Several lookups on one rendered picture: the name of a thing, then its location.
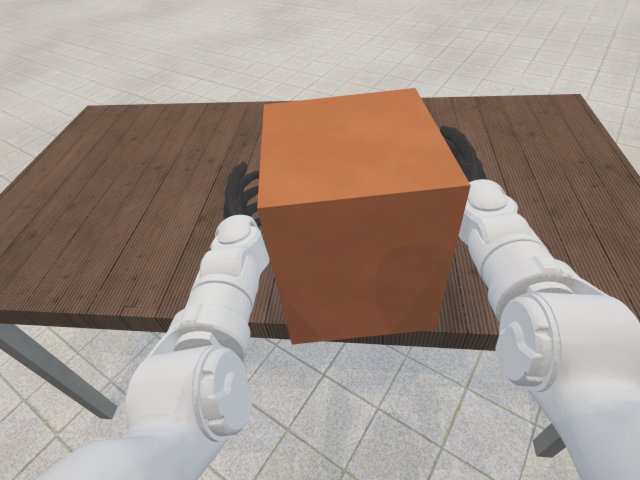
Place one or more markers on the table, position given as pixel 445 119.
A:
pixel 107 227

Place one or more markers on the carton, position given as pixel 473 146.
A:
pixel 361 202

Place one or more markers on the robot left hand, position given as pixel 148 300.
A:
pixel 235 199

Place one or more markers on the left robot upper arm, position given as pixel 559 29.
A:
pixel 182 407

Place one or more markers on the robot right forearm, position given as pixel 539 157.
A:
pixel 508 255

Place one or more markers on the robot right hand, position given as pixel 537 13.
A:
pixel 464 153

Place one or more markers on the right robot upper arm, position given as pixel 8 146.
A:
pixel 579 357

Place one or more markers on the robot left forearm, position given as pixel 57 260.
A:
pixel 223 294

